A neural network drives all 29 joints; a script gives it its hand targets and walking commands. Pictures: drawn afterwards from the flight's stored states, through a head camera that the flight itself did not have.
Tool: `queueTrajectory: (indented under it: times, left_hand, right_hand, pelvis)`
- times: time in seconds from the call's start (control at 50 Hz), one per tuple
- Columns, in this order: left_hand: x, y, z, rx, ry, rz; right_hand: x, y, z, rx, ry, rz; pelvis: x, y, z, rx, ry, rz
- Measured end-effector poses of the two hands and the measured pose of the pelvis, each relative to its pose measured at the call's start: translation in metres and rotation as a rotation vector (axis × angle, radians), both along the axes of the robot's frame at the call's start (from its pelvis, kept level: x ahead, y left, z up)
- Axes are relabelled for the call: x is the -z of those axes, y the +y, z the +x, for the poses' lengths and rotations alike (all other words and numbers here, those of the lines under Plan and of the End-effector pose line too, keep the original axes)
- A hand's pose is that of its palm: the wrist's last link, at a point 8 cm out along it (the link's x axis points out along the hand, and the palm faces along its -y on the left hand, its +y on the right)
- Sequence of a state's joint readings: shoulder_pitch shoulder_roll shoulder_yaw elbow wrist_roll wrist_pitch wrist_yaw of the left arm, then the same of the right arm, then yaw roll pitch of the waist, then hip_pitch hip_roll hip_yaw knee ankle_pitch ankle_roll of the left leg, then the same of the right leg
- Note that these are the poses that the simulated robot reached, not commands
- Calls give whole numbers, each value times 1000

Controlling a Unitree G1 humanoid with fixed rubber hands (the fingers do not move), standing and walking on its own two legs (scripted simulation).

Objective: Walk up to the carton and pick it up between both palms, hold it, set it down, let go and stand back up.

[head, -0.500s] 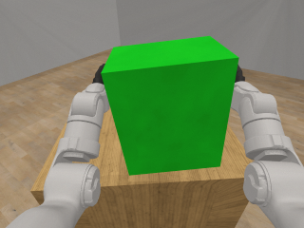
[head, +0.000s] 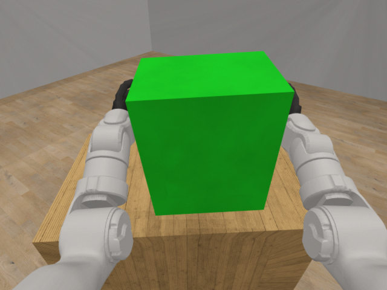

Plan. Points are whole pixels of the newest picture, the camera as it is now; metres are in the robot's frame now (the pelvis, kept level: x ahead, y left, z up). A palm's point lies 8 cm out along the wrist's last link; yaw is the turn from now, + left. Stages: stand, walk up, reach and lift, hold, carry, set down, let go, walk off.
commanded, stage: set down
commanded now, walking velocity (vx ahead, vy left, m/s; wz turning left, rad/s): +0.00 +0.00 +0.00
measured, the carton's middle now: (206, 138) +0.39 +0.02 +0.19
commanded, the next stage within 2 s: none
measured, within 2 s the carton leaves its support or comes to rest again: neither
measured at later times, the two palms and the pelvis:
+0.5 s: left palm (125, 119) +0.42 +0.20 +0.21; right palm (277, 127) +0.43 -0.14 +0.20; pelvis +0.02 +0.01 +0.00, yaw +0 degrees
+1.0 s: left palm (131, 127) +0.44 +0.19 +0.18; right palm (274, 136) +0.44 -0.14 +0.17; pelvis +0.03 +0.01 +0.00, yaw +0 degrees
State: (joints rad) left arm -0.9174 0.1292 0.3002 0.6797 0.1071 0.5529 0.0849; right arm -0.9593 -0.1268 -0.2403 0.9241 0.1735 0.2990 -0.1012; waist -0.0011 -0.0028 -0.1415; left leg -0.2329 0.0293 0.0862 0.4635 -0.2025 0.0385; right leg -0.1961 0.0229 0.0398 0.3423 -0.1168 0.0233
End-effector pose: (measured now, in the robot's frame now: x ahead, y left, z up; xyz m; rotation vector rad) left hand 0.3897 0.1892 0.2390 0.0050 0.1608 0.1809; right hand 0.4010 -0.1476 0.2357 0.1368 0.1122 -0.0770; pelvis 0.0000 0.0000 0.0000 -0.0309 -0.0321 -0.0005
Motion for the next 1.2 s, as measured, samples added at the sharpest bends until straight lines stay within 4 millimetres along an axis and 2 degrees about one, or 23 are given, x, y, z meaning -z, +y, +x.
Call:
queueTrajectory:
  times: [0.14, 0.26, 0.66, 0.86, 1.2]
  left_hand:
    - [15, 3, 21, 3, 2, -5]
    - [20, 5, 31, 17, 0, 4]
    - [31, 6, 35, 23, 1, -7]
    - [55, 5, 45, 34, 34, -4]
    - [72, 4, 59, 49, 41, -4]
  right_hand:
    - [17, 3, 19, 7, 2, -5]
    - [29, 5, 24, 16, -2, -34]
    - [41, 6, 26, 24, -1, -42]
    - [63, 5, 32, 30, 31, -61]
    - [75, 4, 43, 35, 37, -102]
  pelvis:
    - [-1, 2, 9, 0, 11, -3]
    - [-2, 7, 19, -4, 2, -11]
    - [-2, 10, 22, -5, -15, -15]
    - [-2, 10, 24, -5, -12, -16]
    - [-3, 10, 32, -5, -1, -16]
